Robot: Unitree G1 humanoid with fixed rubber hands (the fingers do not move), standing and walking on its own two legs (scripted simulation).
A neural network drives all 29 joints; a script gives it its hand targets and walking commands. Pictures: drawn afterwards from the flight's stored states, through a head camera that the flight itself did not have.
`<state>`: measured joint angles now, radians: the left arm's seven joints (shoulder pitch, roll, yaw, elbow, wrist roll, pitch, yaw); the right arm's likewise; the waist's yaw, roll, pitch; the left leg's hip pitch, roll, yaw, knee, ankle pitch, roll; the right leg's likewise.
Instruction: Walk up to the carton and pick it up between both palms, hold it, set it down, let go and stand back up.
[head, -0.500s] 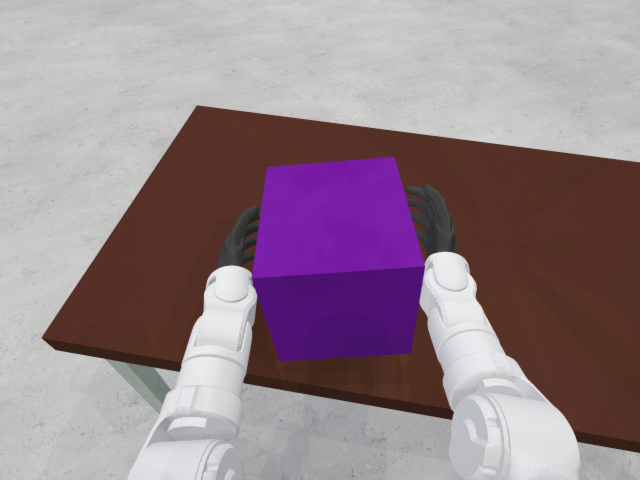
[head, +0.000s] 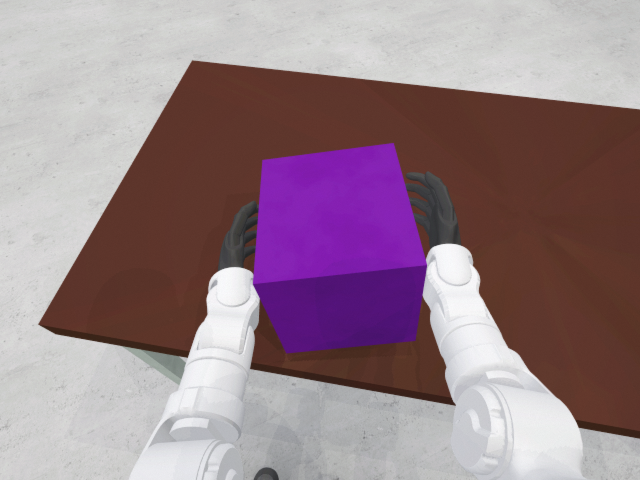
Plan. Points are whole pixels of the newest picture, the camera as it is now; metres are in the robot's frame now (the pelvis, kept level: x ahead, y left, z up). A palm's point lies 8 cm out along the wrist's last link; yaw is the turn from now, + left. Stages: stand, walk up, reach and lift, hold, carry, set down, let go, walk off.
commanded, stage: set down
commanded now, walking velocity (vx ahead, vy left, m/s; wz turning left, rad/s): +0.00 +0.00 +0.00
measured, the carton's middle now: (338, 250) +0.41 +0.04 +0.01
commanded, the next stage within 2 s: none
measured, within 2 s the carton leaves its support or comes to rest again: rests again in 0.86 s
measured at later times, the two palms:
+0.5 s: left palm (241, 259) +0.38 +0.17 +0.01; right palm (442, 228) +0.45 -0.09 +0.03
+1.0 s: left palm (232, 250) +0.39 +0.18 +0.01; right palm (455, 219) +0.47 -0.11 +0.03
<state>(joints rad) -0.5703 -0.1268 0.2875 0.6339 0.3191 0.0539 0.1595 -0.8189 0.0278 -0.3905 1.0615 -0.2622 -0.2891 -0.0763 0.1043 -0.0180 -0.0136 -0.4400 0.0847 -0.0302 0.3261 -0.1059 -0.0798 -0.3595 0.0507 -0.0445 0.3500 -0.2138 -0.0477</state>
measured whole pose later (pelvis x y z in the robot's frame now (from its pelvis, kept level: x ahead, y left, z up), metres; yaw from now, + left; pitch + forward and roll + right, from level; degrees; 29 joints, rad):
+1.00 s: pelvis -0.01 +0.01 -0.01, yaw -2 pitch +23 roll -2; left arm -0.70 -0.14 0.32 0.73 0.12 -0.07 0.25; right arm -0.98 -0.17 -0.24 1.19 0.00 -0.22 -0.03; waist 0.15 0.02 -0.13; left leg -0.70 0.11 -0.03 0.41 -0.11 -0.08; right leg -0.58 0.08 -0.04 0.35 -0.16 -0.05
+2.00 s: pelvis -0.06 +0.01 -0.01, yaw -2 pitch +18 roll -3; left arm -0.57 -0.14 0.24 0.67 0.00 0.00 0.27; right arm -0.77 -0.27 -0.12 1.10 0.20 -0.17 0.06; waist 0.14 0.03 -0.13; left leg -0.69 0.12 -0.03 0.43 -0.06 -0.07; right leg -0.58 0.09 -0.04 0.37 -0.11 -0.05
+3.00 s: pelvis -0.06 +0.01 +0.00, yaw -1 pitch +8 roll -1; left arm -0.07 -0.11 0.09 0.34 0.00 0.03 0.28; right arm -0.21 -0.29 0.00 0.78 0.32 -0.26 0.14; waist 0.04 -0.03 -0.05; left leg -0.47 0.09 -0.03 0.38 -0.06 -0.07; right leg -0.39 0.06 -0.05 0.41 -0.16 -0.05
